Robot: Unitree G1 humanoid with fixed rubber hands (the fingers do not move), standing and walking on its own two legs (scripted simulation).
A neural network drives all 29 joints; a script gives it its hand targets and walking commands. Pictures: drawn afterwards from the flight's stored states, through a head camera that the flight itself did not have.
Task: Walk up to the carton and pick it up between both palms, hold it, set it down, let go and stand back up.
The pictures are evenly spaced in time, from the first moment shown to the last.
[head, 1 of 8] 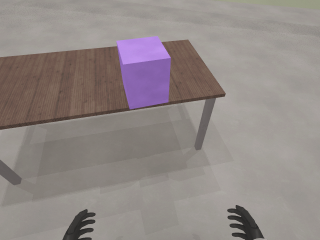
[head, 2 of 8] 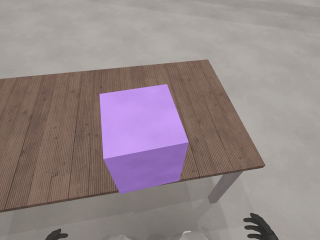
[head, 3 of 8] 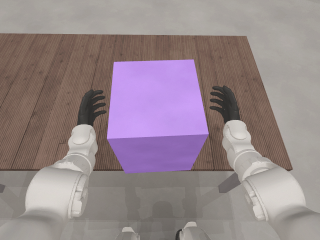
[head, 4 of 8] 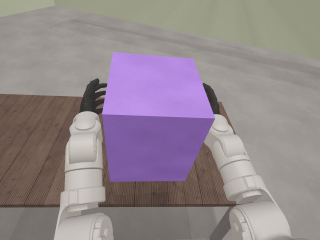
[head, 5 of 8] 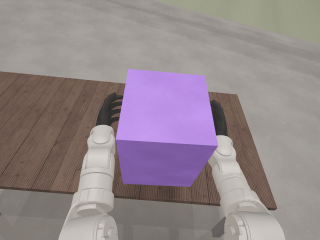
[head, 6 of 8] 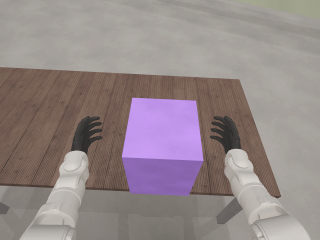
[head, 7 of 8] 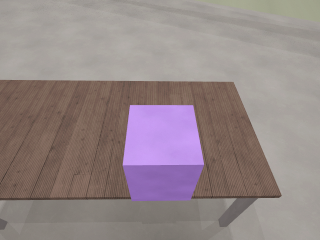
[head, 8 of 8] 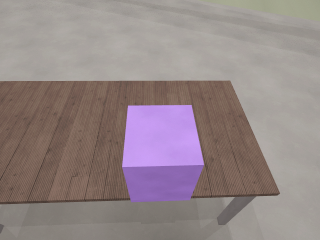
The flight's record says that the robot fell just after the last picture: no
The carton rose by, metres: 0.25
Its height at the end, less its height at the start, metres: +0.00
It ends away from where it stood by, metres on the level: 0.01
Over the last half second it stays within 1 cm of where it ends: yes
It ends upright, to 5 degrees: yes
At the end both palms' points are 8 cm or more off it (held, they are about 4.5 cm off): yes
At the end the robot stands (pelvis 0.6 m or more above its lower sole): yes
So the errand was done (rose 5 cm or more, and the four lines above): yes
